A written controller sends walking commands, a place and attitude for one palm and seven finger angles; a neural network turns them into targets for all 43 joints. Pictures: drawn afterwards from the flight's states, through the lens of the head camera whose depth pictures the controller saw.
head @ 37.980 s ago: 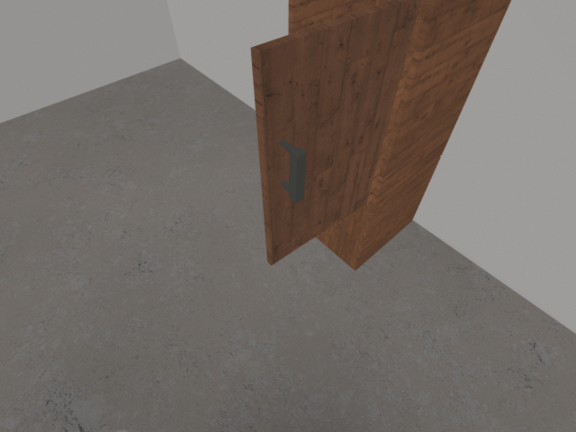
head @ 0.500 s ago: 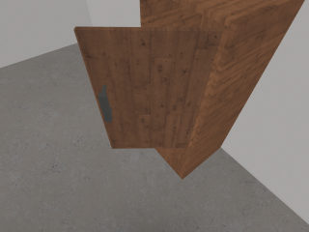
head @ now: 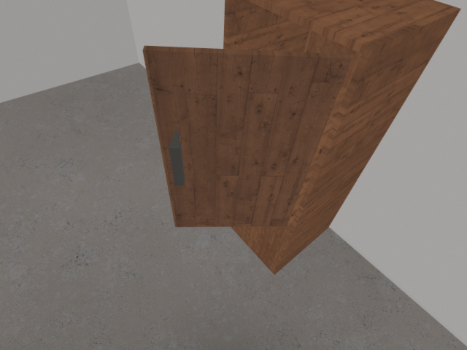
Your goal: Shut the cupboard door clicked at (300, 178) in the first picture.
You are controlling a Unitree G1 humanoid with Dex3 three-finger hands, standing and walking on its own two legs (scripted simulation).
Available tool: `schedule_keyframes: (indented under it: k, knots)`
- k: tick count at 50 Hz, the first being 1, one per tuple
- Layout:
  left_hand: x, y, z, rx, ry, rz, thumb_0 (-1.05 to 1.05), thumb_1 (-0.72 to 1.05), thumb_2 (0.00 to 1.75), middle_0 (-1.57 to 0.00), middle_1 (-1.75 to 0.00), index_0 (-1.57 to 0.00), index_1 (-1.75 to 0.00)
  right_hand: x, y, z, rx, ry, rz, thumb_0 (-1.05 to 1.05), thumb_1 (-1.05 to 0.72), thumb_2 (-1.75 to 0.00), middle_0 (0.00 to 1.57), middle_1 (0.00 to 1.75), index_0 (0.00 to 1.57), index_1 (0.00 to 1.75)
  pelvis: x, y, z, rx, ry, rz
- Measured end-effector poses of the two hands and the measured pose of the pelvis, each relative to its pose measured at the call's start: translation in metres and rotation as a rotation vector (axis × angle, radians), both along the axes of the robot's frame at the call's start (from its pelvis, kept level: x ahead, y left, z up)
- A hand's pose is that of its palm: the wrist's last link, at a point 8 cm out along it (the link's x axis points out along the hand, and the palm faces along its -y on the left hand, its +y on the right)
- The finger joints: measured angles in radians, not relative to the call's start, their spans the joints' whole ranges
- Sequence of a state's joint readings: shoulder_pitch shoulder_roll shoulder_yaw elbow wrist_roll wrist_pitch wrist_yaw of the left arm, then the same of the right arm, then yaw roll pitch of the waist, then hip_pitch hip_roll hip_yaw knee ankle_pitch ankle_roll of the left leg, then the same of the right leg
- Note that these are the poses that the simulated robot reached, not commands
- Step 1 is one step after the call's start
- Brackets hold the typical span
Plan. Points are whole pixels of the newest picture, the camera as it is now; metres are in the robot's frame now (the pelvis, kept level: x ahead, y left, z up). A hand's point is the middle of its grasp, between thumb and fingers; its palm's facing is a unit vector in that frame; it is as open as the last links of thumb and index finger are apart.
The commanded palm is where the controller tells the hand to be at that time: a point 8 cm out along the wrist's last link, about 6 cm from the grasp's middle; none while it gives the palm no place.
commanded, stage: come to a stop and stand still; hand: left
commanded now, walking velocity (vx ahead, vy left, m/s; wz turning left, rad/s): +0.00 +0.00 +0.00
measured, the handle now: (178, 158) +0.51 +0.16 +0.00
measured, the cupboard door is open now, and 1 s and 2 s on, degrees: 53 53 53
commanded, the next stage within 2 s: look again from close up in 0.46 s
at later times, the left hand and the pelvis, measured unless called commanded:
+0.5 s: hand out of the picture +0.01 +0.18 -0.19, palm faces +0.03 -0.99 -0.15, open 7.3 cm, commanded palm none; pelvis +0.02 +0.02 +0.00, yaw +0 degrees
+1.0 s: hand out of the picture +0.04 +0.18 -0.17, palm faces +0.02 -0.97 -0.26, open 7.4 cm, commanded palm none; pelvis +0.02 +0.00 -0.01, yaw -1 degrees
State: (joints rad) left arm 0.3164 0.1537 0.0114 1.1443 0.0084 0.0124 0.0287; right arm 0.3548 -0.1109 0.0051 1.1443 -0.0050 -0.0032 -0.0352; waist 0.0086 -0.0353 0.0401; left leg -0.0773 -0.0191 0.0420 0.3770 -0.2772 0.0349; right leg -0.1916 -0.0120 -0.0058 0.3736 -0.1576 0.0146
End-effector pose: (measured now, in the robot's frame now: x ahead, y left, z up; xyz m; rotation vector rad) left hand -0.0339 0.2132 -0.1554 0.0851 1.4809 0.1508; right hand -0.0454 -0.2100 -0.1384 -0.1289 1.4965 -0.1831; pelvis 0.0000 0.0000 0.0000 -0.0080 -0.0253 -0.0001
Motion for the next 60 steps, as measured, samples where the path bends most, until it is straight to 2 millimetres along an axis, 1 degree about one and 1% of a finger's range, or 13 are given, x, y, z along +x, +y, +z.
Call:
schedule_keyframes:
  k: [3, 6, 13, 18, 29, 32, 35, 40, 44, 48, 59, 60]
  knots:
    - [-0.001, -0.001, -0.001, -0.012, 0.012, 0.0, 0.0, 0.91, 0.9, -0.19, -0.29, -0.2, -0.3, 0.004, 0.005, 0.0, -0.004, -0.005, -0.002, 0.0, -0.9, -0.9, 0.2, 0.3, 0.2, 0.3, 0.002, 0.004, 0.0, -0.001, 0.0, -0.002]
    - [0.002, -0.002, -0.003, -0.023, 0.013, 0.0, 0.0, 0.91, 0.9, -0.19, -0.29, -0.2, -0.3, 0.01, 0.009, 0.0, -0.008, -0.017, -0.001, 0.0, -0.9, -0.9, 0.2, 0.3, 0.2, 0.3, 0.005, 0.008, -0.001, -0.002, 0.001, -0.002]
    - [0.02, -0.002, -0.006, -0.036, -0.016, -0.007, 0.0, 0.91, 0.9, -0.19, -0.29, -0.2, -0.3, 0.03, 0.016, -0.001, -0.011, -0.057, 0.003, 0.0, -0.9, -0.9, 0.2, 0.3, 0.2, 0.3, 0.012, 0.013, -0.002, -0.004, 0.001, -0.003]
    - [0.031, 0.005, -0.006, -0.02, -0.024, -0.016, 0.01, 0.92, 0.9, -0.19, -0.3, -0.2, -0.3, 0.04, 0.02, -0.002, -0.009, -0.074, 0.001, 0.0, -0.9, -0.9, 0.2, 0.3, 0.2, 0.3, 0.018, 0.016, -0.002, -0.005, 0.001, -0.006]
    - [0.049, 0.017, -0.003, 0.014, -0.04, -0.03, 0.01, 0.92, 0.9, -0.19, -0.29, -0.2, -0.3, 0.043, 0.02, -0.005, -0.007, -0.047, -0.005, 0.0, -0.9, -0.9, 0.2, 0.3, 0.2, 0.3, 0.026, 0.018, -0.003, -0.009, 0.012, -0.003]
    - [0.052, 0.022, -0.002, 0.038, -0.06, -0.04, 0.01, 0.92, 0.9, -0.19, -0.3, -0.2, -0.3, 0.048, 0.017, -0.01, -0.003, -0.074, 0.016, 0.0, -0.9, -0.9, 0.2, 0.3, 0.2, 0.3, 0.025, 0.02, -0.007, -0.008, 0.02, 0.004]
    - [0.054, 0.028, 0.003, 0.065, -0.075, -0.038, 0.0, 0.91, 0.9, -0.2, -0.3, -0.2, -0.3, 0.055, 0.016, -0.019, 0.011, -0.105, 0.035, 0.0, -0.9, -0.9, 0.2, 0.3, 0.2, 0.3, 0.025, 0.022, -0.01, -0.003, 0.013, 0.01]
    - [0.061, 0.032, 0.011, 0.112, -0.109, -0.035, 0.0, 0.91, 0.9, -0.19, -0.3, -0.2, -0.3, 0.068, 0.015, -0.03, 0.045, -0.156, 0.041, 0.0, -0.9, -0.9, 0.2, 0.3, 0.2, 0.3, 0.027, 0.017, -0.013, 0.008, -0.005, 0.005]
    - [0.066, 0.027, 0.016, 0.122, -0.124, -0.046, 0.0, 0.91, 0.9, -0.19, -0.29, -0.2, -0.3, 0.071, 0.006, -0.033, 0.054, -0.17, 0.042, 0.01, -0.92, -0.9, 0.2, 0.3, 0.2, 0.3, 0.026, 0.011, -0.012, 0.017, -0.007, -0.002]
    - [0.069, 0.016, 0.018, 0.117, -0.128, -0.057, 0.0, 0.91, 0.9, -0.19, -0.29, -0.2, -0.3, 0.071, -0.004, -0.032, 0.059, -0.168, 0.042, 0.01, -0.92, -0.9, 0.2, 0.3, 0.2, 0.3, 0.025, 0.002, -0.01, 0.022, 0.0, -0.008]
    - [0.066, -0.008, 0.016, 0.103, -0.108, -0.058, 0.0, 0.92, 0.9, -0.2, -0.3, -0.2, -0.3, 0.06, -0.034, -0.025, 0.036, -0.098, 0.042, 0.0, -0.91, -0.9, 0.2, 0.3, 0.2, 0.3, 0.022, -0.022, -0.008, 0.021, 0.017, -0.003]
    - [0.075, -0.005, 0.019, 0.103, -0.16, 0.005, 0.01, 0.92, 0.9, -0.2, -0.3, -0.2, -0.3, 0.063, -0.039, -0.023, 0.008, -0.127, 0.05, 0.0, -0.9, -0.9, 0.2, 0.3, 0.2, 0.3, 0.019, -0.024, -0.009, 0.02, 0.009, -0.004]
